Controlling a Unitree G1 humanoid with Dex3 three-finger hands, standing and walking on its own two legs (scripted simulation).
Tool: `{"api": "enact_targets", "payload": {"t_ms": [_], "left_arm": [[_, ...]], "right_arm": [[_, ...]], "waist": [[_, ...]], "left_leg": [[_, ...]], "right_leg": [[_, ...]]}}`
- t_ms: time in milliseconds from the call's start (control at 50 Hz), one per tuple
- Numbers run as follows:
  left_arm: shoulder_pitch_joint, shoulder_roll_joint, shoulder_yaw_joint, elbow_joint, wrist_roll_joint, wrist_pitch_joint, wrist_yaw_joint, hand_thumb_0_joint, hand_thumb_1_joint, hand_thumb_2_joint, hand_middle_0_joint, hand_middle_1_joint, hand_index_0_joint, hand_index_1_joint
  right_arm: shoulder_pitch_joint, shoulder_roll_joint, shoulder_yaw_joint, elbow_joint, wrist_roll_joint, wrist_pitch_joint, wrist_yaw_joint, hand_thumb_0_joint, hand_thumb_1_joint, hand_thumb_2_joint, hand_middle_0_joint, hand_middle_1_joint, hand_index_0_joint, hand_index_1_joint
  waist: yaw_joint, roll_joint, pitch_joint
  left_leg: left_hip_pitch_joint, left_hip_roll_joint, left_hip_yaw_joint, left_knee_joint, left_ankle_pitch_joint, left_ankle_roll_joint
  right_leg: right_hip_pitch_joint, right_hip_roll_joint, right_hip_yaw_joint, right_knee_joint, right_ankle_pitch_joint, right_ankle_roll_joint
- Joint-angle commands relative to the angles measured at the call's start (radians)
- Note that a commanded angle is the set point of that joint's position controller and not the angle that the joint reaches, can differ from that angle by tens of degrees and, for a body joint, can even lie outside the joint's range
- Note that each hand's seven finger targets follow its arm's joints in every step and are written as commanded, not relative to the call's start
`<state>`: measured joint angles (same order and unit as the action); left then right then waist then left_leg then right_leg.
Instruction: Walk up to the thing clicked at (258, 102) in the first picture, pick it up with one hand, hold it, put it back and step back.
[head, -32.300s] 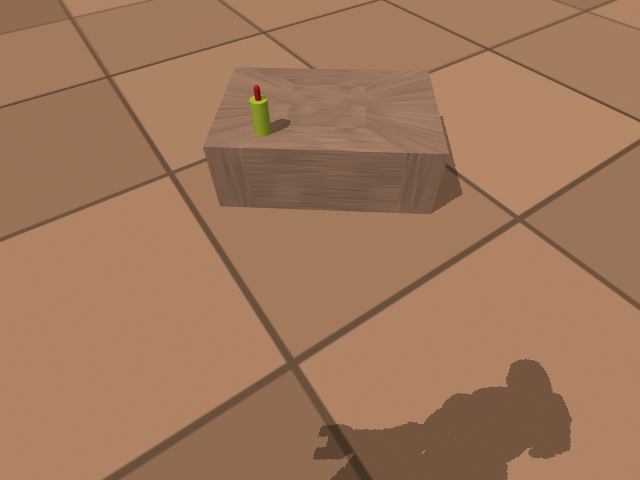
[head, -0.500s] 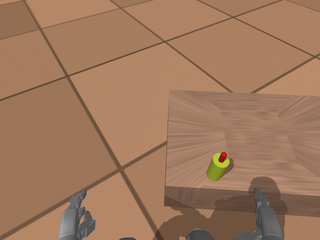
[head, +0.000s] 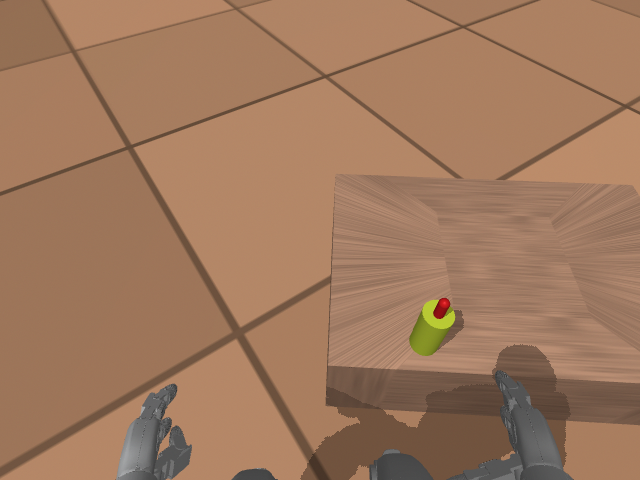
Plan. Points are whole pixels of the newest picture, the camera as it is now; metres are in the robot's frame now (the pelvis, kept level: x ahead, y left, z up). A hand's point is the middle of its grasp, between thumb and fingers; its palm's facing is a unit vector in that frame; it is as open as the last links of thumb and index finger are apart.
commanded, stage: stand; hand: right
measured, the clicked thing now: (433, 323) +0.44 -0.23 -0.29
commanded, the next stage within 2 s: none
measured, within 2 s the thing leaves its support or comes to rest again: neither
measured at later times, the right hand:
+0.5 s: hand out of the picture +0.08 -0.26 -0.12, palm faces -0.03 +0.93 -0.35, open 7.6 cm
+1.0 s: hand out of the picture +0.03 -0.26 -0.11, palm faces -0.05 +0.94 -0.33, open 7.4 cm
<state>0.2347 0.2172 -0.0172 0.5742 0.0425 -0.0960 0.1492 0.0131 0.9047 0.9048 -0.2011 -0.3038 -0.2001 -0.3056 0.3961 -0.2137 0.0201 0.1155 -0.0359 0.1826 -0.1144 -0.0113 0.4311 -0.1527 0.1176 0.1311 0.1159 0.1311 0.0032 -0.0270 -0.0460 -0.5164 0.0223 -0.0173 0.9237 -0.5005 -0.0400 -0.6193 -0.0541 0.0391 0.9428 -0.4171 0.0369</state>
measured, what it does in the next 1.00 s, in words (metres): rises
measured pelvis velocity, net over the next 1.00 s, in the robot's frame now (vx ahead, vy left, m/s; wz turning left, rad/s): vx -0.01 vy -0.01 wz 0.01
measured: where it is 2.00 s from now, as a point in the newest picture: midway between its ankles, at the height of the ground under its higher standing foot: outside the picture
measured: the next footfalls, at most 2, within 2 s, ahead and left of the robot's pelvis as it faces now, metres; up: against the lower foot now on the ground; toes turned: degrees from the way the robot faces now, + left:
none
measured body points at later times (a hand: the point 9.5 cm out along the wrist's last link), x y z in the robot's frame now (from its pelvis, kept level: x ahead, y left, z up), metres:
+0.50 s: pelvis +0.01 -0.02 +0.03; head +0.02 -0.02 +0.48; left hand +0.08 +0.27 -0.09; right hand +0.08 -0.31 -0.09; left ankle -0.01 +0.15 -0.69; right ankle +0.04 -0.14 -0.69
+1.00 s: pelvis -0.01 -0.01 +0.05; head -0.01 -0.01 +0.50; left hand +0.03 +0.29 -0.08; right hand +0.04 -0.31 -0.08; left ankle -0.01 +0.15 -0.69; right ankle +0.04 -0.14 -0.69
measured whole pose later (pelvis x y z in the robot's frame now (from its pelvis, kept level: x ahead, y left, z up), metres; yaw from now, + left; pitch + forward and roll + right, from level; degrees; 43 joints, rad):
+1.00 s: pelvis -0.01 -0.01 +0.05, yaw +1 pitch -4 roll +0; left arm 0.15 0.34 0.02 1.16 0.02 0.00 -0.01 0.01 0.91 0.90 -0.20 -0.30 -0.20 -0.30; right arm 0.20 -0.33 0.00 1.10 -0.02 -0.01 -0.01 0.00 -0.91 -0.90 0.21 0.30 0.21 0.30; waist 0.01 0.00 0.06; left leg -0.13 0.06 -0.04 0.44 -0.25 -0.06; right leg -0.20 -0.03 -0.01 0.43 -0.16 0.02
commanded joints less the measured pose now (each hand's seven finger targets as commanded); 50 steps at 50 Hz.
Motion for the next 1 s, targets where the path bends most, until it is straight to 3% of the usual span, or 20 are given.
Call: {"api": "enact_targets", "payload": {"t_ms": [0, 60, 100, 200, 260, 320, 380, 440, 520, 620, 720, 860, 900, 980], "left_arm": [[-0.073, 0.241, 0.102, 0.022, 0.067, 0.022, -0.081, 0.0, 0.9, 0.9, -0.2, -0.3, -0.2, -0.301], [-0.08, 0.26, 0.098, 0.066, 0.02, 0.03, -0.126, 0.0, 0.9, 0.9, -0.2, -0.3, -0.2, -0.301], [-0.078, 0.263, 0.101, 0.099, 0.004, 0.038, -0.14, 0.0, 0.9, 0.9, -0.2, -0.3, -0.2, -0.301], [-0.086, 0.263, 0.103, 0.179, 0.006, 0.051, -0.146, 0.0, 0.9, 0.9, -0.2, -0.3, -0.2, -0.301], [-0.083, 0.282, 0.107, 0.225, -0.003, 0.052, -0.141, 0.0, 0.9, 0.9, -0.2, -0.3, -0.2, -0.301], [-0.081, 0.305, 0.109, 0.27, -0.008, 0.054, -0.134, 0.0, 0.9, 0.9, -0.2, -0.3, -0.2, -0.301], [-0.12, 0.329, 0.109, 0.305, -0.009, 0.062, -0.131, 0.0, 0.9, 0.9, -0.2, -0.3, -0.2, -0.301], [-0.122, 0.319, 0.102, 0.339, -0.016, 0.072, -0.133, 0.0, 0.9, 0.9, -0.2, -0.3, -0.2, -0.301], [-0.107, 0.312, 0.097, 0.398, -0.023, 0.076, -0.132, 0.0, 0.9, 0.9, -0.2, -0.3, -0.2, -0.301], [-0.124, 0.303, 0.089, 0.443, -0.024, 0.081, -0.139, 0.0, 0.9, 0.9, -0.2, -0.3, -0.2, -0.301], [-0.143, 0.307, 0.086, 0.478, -0.022, 0.084, -0.146, 0.0, 0.9, 0.9, -0.2, -0.3, -0.2, -0.301], [-0.154, 0.315, 0.08, 0.51, -0.023, 0.079, -0.149, 0.0, 0.9, 0.9, -0.2, -0.3, -0.2, -0.301], [-0.158, 0.327, 0.079, 0.515, -0.02, 0.08, -0.149, 0.0, 0.9, 0.9, -0.2, -0.3, -0.2, -0.301], [-0.157, 0.328, 0.076, 0.52, -0.024, 0.077, -0.146, 0.0, 0.9, 0.9, -0.2, -0.3, -0.2, -0.301]], "right_arm": [[-0.12, -0.283, -0.123, 0.197, -0.064, -0.177, 0.066, 0.0, -0.085, -0.686, 0.2, 0.3, 0.2, 0.3], [-0.128, -0.274, -0.105, 0.311, -0.023, -0.207, 0.09, 0.0, -0.325, -0.9, 0.2, 0.3, 0.2, 0.3], [-0.161, -0.266, -0.107, 0.365, -0.005, -0.21, 0.09, 0.0, -0.485, -0.9, 0.2, 0.3, 0.2, 0.3], [-0.161, -0.288, -0.11, 0.503, -0.013, -0.222, 0.081, 0.0, -0.885, -0.9, 0.2, 0.3, 0.2, 0.3], [-0.153, -0.295, -0.105, 0.573, -0.005, -0.229, 0.075, 0.0, -0.9, -0.9, 0.2, 0.3, 0.2, 0.3], [-0.152, -0.294, -0.099, 0.636, 0.005, -0.227, 0.069, 0.0, -0.9, -0.9, 0.2, 0.3, 0.2, 0.3], [-0.15, -0.28, -0.088, 0.695, 0.004, -0.214, 0.069, 0.0, -0.9, -0.9, 0.2, 0.3, 0.2, 0.3], [-0.145, -0.299, -0.084, 0.755, 0.003, -0.216, 0.073, 0.0, -0.9, -0.9, 0.2, 0.3, 0.2, 0.3], [-0.173, -0.307, -0.075, 0.806, 0.002, -0.221, 0.073, 0.0, -0.9, -0.9, 0.2, 0.3, 0.2, 0.3], [-0.219, -0.316, -0.066, 0.855, 0.005, -0.221, 0.077, 0.0, -0.9, -0.9, 0.2, 0.3, 0.2, 0.3], [-0.219, -0.318, -0.064, 0.894, 0.006, -0.219, 0.08, 0.0, -0.9, -0.9, 0.2, 0.3, 0.2, 0.3], [-0.219, -0.314, -0.063, 0.925, 0.009, -0.214, 0.087, 0.0, -0.9, -0.9, 0.2, 0.3, 0.2, 0.3], [-0.217, -0.322, -0.067, 0.929, 0.009, -0.209, 0.089, 0.0, -0.9, -0.9, 0.2, 0.3, 0.2, 0.3], [-0.209, -0.319, -0.066, 0.935, 0.01, -0.211, 0.093, 0.0, -0.9, -0.9, 0.2, 0.3, 0.2, 0.3]], "waist": [[0.005, 0.102, -0.053], [0.01, 0.078, -0.069], [0.008, 0.056, -0.07], [0.004, 0.029, -0.05], [-0.003, 0.011, -0.064], [-0.007, -0.017, -0.071], [-0.021, -0.071, -0.006], [-0.016, -0.01, 0.028], [-0.002, 0.019, 0.02], [0.014, 0.069, 0.082], [0.01, 0.075, 0.106], [0.005, 0.043, 0.105], [-0.001, 0.007, 0.119], [-0.004, 0.002, 0.088]], "left_leg": [[0.061, 0.071, -0.105, -0.244, 0.212, 0.126], [0.099, 0.056, -0.074, -0.218, 0.271, 0.097], [0.111, 0.054, -0.067, -0.222, 0.247, 0.085], [0.14, 0.058, -0.074, -0.258, 0.272, 0.083], [0.199, 0.057, -0.057, -0.252, 0.412, 0.079], [0.243, 0.052, -0.041, -0.254, 0.457, 0.071], [0.249, 0.032, -0.023, -0.296, 0.304, 0.06], [0.282, 0.059, -0.052, -0.389, 0.318, 0.064], [0.278, 0.08, -0.062, -0.456, 0.389, 0.056], [0.256, 0.09, -0.076, -0.55, 0.271, 0.053], [0.238, 0.09, -0.079, -0.61, 0.171, 0.048], [0.264, 0.083, -0.069, -0.616, 0.155, 0.051], [0.279, 0.077, -0.065, -0.607, 0.129, 0.053], [0.314, 0.085, -0.065, -0.601, 0.201, 0.056]], "right_leg": [[0.17, 0.011, -0.021, -0.134, 0.177, -0.103], [0.232, 0.005, 0.006, -0.197, 0.219, -0.099], [0.239, 0.006, 0.019, -0.223, 0.212, -0.096], [0.284, -0.002, 0.029, -0.262, 0.254, -0.1], [0.334, -0.025, 0.051, -0.281, 0.4, -0.106], [0.371, -0.05, 0.073, -0.322, 0.476, -0.115], [0.343, -0.081, 0.125, -0.449, 0.31, -0.12], [0.347, -0.048, 0.078, -0.466, 0.238, -0.098], [0.447, -0.038, 0.05, -0.475, 0.339, -0.082], [0.473, -0.034, 0.043, -0.543, 0.223, -0.069], [0.481, -0.031, 0.039, -0.571, 0.174, -0.064], [0.47, -0.036, 0.045, -0.608, 0.149, -0.056], [0.423, -0.043, 0.061, -0.64, 0.066, -0.056], [0.435, -0.052, 0.065, -0.637, 0.123, -0.058]]}}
